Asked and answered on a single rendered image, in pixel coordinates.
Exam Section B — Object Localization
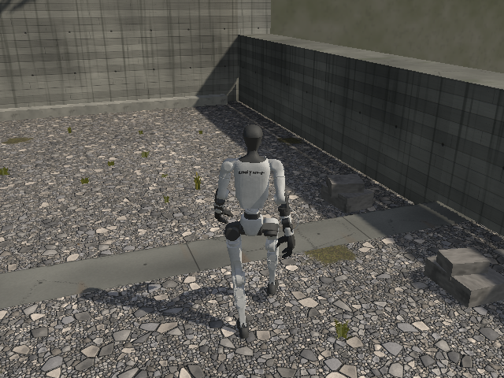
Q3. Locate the right robot foot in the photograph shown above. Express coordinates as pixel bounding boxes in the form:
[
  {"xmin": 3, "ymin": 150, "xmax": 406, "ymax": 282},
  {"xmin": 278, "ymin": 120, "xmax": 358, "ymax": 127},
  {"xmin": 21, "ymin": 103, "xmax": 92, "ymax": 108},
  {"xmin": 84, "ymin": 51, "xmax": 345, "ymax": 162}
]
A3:
[{"xmin": 267, "ymin": 280, "xmax": 279, "ymax": 295}]

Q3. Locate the right robot forearm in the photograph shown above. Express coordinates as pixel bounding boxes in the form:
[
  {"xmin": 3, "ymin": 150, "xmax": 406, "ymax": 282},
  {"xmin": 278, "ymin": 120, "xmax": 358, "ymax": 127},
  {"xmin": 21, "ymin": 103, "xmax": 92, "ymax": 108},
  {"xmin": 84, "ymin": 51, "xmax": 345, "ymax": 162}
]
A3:
[{"xmin": 278, "ymin": 192, "xmax": 294, "ymax": 236}]

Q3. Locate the robot right upper arm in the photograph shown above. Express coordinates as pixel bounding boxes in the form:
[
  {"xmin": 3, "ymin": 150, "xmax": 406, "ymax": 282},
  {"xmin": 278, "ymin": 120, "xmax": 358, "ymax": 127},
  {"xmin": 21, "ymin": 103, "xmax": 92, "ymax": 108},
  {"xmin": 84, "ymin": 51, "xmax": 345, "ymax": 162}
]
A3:
[{"xmin": 269, "ymin": 159, "xmax": 286, "ymax": 205}]

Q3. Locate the robot left hand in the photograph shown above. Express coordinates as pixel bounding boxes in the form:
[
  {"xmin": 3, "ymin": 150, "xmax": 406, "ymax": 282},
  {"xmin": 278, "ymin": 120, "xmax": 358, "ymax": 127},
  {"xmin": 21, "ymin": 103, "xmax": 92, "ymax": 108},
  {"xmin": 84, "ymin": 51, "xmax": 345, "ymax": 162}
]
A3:
[{"xmin": 215, "ymin": 209, "xmax": 233, "ymax": 224}]

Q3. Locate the robot left upper arm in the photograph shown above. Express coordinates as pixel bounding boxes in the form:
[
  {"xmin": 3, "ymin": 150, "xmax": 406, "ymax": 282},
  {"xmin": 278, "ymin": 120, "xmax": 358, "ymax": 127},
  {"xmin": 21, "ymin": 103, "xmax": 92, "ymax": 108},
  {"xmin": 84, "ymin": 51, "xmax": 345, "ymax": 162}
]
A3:
[{"xmin": 217, "ymin": 158, "xmax": 236, "ymax": 200}]

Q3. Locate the left robot forearm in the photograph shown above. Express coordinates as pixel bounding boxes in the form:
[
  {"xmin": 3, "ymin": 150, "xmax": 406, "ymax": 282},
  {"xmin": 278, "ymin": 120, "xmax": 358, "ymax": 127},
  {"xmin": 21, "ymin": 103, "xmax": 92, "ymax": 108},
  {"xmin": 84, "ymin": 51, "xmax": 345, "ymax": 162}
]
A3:
[{"xmin": 214, "ymin": 188, "xmax": 225, "ymax": 213}]

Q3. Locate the robot left shin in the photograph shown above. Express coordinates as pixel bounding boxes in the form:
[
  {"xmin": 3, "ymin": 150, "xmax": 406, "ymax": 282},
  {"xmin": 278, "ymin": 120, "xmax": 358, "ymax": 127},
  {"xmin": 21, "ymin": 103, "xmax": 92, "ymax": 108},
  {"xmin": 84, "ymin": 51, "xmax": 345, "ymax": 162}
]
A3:
[{"xmin": 232, "ymin": 272, "xmax": 246, "ymax": 328}]

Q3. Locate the robot right hand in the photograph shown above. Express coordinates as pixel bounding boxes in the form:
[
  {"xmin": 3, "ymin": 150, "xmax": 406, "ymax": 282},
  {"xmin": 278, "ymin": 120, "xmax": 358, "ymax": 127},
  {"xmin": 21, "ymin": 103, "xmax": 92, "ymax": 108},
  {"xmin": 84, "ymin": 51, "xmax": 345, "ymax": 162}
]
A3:
[{"xmin": 276, "ymin": 235, "xmax": 295, "ymax": 258}]

